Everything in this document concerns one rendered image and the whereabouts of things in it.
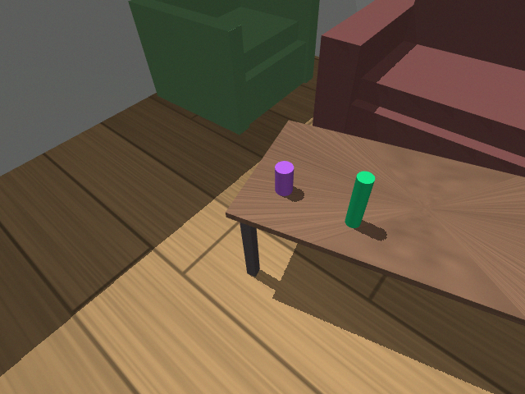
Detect armchair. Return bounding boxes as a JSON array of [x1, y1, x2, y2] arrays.
[[129, 0, 320, 135]]

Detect coffee table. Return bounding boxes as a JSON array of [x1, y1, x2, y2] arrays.
[[226, 120, 525, 326]]

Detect sofa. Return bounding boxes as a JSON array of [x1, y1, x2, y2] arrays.
[[313, 0, 525, 177]]

